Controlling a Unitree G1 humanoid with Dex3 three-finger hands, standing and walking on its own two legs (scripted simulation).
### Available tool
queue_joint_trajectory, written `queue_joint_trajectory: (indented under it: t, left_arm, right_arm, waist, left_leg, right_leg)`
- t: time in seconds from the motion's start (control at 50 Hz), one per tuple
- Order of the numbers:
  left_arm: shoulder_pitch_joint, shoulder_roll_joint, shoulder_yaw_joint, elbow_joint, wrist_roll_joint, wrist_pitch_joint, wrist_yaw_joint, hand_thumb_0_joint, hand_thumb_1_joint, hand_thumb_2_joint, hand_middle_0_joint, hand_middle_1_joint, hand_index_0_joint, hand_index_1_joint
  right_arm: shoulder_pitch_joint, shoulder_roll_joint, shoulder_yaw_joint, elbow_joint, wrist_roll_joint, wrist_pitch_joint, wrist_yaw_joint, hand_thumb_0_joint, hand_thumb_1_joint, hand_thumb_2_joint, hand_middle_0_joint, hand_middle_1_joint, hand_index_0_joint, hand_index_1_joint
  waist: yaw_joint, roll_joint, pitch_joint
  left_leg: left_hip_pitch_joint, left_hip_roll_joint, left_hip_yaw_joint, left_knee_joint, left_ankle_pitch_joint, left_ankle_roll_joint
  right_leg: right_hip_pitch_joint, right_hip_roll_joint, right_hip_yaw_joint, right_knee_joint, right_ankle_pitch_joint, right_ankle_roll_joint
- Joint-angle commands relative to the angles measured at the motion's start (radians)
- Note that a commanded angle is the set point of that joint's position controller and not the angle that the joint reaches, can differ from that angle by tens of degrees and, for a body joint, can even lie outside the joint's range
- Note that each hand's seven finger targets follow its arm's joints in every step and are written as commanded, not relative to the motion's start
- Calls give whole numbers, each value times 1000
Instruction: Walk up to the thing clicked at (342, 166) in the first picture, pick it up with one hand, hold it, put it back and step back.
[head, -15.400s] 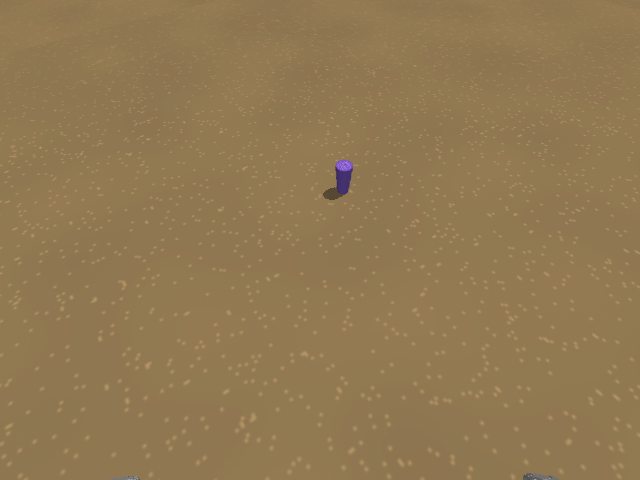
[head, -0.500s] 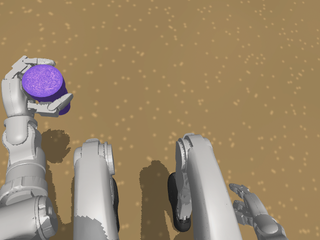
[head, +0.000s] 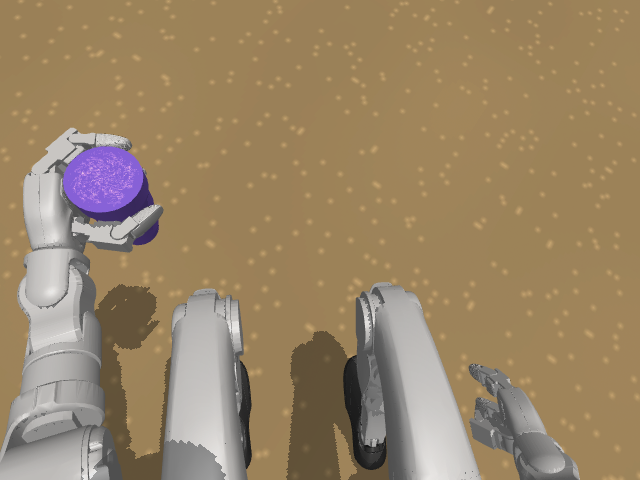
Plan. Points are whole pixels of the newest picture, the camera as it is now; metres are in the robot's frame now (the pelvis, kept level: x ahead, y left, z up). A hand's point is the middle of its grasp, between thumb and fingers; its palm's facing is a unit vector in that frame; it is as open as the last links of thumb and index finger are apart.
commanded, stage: lift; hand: left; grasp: from the side
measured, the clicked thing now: (124, 206) +0.42 +0.23 -0.06
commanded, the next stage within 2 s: hold in 1.70 s
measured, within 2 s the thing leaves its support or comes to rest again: neither
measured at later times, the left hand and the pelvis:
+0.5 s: hand (12, 144) +0.38 +0.22 +0.16, palm faces +0.17 -0.98 -0.05, open 9.7 cm; pelvis +0.03 +0.01 +0.15, yaw +2 degrees
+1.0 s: hand out of the picture +0.37 +0.22 +0.26, palm faces +0.17 -0.98 -0.04, open 9.7 cm; pelvis +0.05 +0.01 +0.25, yaw +5 degrees
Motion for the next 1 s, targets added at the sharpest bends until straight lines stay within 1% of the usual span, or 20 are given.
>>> queue_joint_trajectory:
  t: [0.0, 0.06, 0.18, 0.2, 0.22, 0.26, 0.28, 0.32, 0.4, 0.48, 0.5, 0.52, 0.56, 0.6, 0.66, 0.76, 0.82, 0.86, 0.92, 0.98]
  left_arm:
    - [-264, 220, 50, -363, -54, -81, 14, 0, 176, 1215, -1211, -1358, -1237, -1348]
    - [-276, 245, 59, -484, -57, -69, 32, 0, 207, 1225, -1214, -1361, -1239, -1351]
    - [-173, 180, 15, -569, -61, -9, 78, 0, 210, 1210, -1186, -1336, -1210, -1326]
    - [-131, 136, -25, -547, -59, 7, 78, 0, 197, 1206, -1175, -1331, -1199, -1321]
    - [-163, 180, 3, -605, -54, 13, 88, 0, 186, 1201, -1172, -1323, -1195, -1314]
    - [-108, 132, -40, -607, -53, 37, 95, 0, 183, 1180, -1156, -1303, -1179, -1293]
    - [-91, 150, -23, -626, -48, 46, 105, 0, 200, 1188, -1159, -1305, -1180, -1297]
    - [-36, 108, -70, -663, -46, 64, 118, 0, 186, 1196, -1163, -1314, -1185, -1307]
    - [48, 85, -63, -657, -49, 93, 153, 0, 191, 1189, -1156, -1301, -1177, -1294]
    - [-19, 94, -74, -692, -40, 85, 173, 0, 178, 1176, -1151, -1293, -1172, -1286]
    - [28, 77, -82, -627, -37, 90, 171, 0, 161, 1164, -1152, -1287, -1172, -1281]
    - [-9, 91, -84, -688, -34, 80, 173, 0, 176, 1167, -1156, -1293, -1179, -1285]
    - [22, 41, -128, -564, -20, 87, 168, 0, 161, 1170, -1157, -1290, -1177, -1285]
    - [-12, 57, -120, -561, -15, 74, 161, 0, 208, 1167, -1158, -1284, -1175, -1280]
    - [-24, 46, -157, -585, -13, 62, 138, 0, 171, 1152, -1180, -1296, -1199, -1289]
    - [0, 30, -144, -566, -46, 50, 117, 0, 206, 1171, -1209, -1314, -1225, -1310]
    - [-1, 19, -151, -544, -49, 46, 122, 0, 174, 1196, -1239, -1344, -1254, -1344]
    - [-14, 48, -130, -575, -42, 35, 132, 0, 173, 1195, -1221, -1330, -1233, -1331]
    - [2, 6, -174, -525, -29, 31, 135, 0, 156, 1204, -1224, -1342, -1238, -1343]
    - [-49, 25, -164, -573, -37, 24, 134, 0, 200, 1201, -1231, -1336, -1243, -1338]
  right_arm:
    - [92, -187, -78, -95, 19, -33, -27, 0, -922, -902, 200, 299, 200, 299]
    - [101, -176, -81, -100, 26, -35, -35, 0, -917, -902, 200, 299, 200, 299]
    - [97, -152, -81, -117, 42, -49, -49, 0, -911, -900, 200, 299, 200, 299]
    - [89, -156, -81, -123, 44, -51, -51, 0, -910, -900, 200, 299, 200, 299]
    - [91, -157, -84, -117, 46, -54, -55, 0, -907, -900, 200, 299, 200, 299]
    - [84, -152, -82, -131, 50, -55, -59, 0, -908, -899, 200, 299, 200, 299]
    - [95, -148, -85, -126, 50, -57, -62, 0, -909, -900, 200, 299, 200, 299]
    - [94, -136, -79, -136, 55, -60, -65, 0, -907, -899, 200, 299, 200, 299]
    - [86, -127, -72, -140, 63, -69, -73, 0, -900, -898, 200, 300, 200, 300]
    - [98, -111, -63, -129, 59, -81, -81, 0, -898, -897, 200, 300, 200, 300]
    - [97, -110, -61, -127, 60, -84, -83, 0, -899, -897, 200, 300, 200, 300]
    - [100, -107, -60, -126, 57, -87, -84, 0, -901, -897, 200, 300, 200, 300]
    - [106, -113, -61, -116, 53, -92, -82, 0, -899, -897, 200, 300, 200, 300]
    - [98, -117, -63, -119, 51, -98, -81, 0, -900, -898, 200, 300, 200, 300]
    - [95, -117, -60, -128, 49, -103, -76, 0, -908, -899, 200, 300, 200, 300]
    - [101, -119, -55, -124, 54, -114, -70, 0, -914, -900, 200, 300, 200, 300]
    - [108, -110, -48, -115, 53, -117, -70, 0, -916, -901, 200, 300, 200, 300]
    - [111, -108, -47, -118, 50, -117, -70, 0, -913, -901, 200, 300, 200, 300]
    - [110, -106, -45, -120, 46, -116, -72, 0, -916, -901, 200, 300, 200, 300]
    - [120, -106, -44, -120, 45, -113, -76, 0, -916, -901, 200, 300, 199, 300]
  waist:
    - [26, 155, -692]
    - [40, 165, -726]
    - [37, 121, -693]
    - [31, 113, -682]
    - [46, 138, -681]
    - [38, 132, -679]
    - [46, 116, -700]
    - [47, 124, -669]
    - [48, 85, -583]
    - [33, 83, -535]
    - [29, 72, -492]
    - [38, 94, -497]
    - [15, 90, -441]
    - [23, 118, -415]
    - [33, 155, -405]
    - [51, 132, -400]
    - [38, 101, -373]
    - [51, 99, -375]
    - [33, 73, -339]
    - [36, 90, -350]
  left_leg:
    - [591, -25, 33, -311, 146, 54]
    - [648, -24, 33, -351, 167, 50]
    - [719, -26, 35, -445, 191, 54]
    - [757, -26, 28, -470, 197, 54]
    - [783, -23, 30, -481, 202, 51]
    - [847, -24, 26, -522, 228, 50]
    - [870, -24, 30, -525, 274, 54]
    - [920, -26, 29, -575, 284, 50]
    - [974, -29, 20, -680, 257, 46]
    - [1023, -34, 33, -737, 307, 51]
    - [1034, -34, 33, -758, 312, 51]
    - [1067, -35, 35, -779, 315, 47]
    - [1120, -30, 22, -824, 333, 43]
    - [1157, -28, 19, -868, 313, 36]
    - [1249, -25, 3, -951, 276, 23]
    - [1331, -28, 3, -1018, 311, 18]
    - [1328, -34, 19, -1037, 337, 23]
    - [1350, -37, 26, -1057, 351, 24]
    - [1367, -38, 34, -1080, 359, 26]
    - [1402, -41, 41, -1108, 369, 25]
  right_leg:
    - [345, 26, 6, -328, 192, -39]
    - [410, 23, 17, -373, 209, -37]
    - [549, 18, 36, -494, 239, -24]
    - [548, 19, 28, -507, 249, -27]
    - [557, 18, 35, -521, 252, -28]
    - [601, 17, 26, -557, 278, -28]
    - [649, 17, 30, -577, 322, -22]
    - [679, 17, 25, -615, 329, -23]
    - [759, 20, 14, -697, 321, -21]
    - [862, 17, 27, -776, 385, -16]
    - [881, 15, 27, -796, 392, -15]
    - [896, 14, 28, -809, 394, -16]
    - [888, 13, 17, -831, 398, -20]
    - [891, 11, 17, -861, 375, -24]
    - [925, 10, 5, -907, 343, -27]
    - [1008, 11, -3, -970, 370, -25]
    - [1070, 9, 0, -1014, 403, -24]
    - [1105, 10, 0, -1031, 415, -24]
    - [1134, 10, 0, -1063, 429, -20]
    - [1177, 7, 6, -1097, 444, -21]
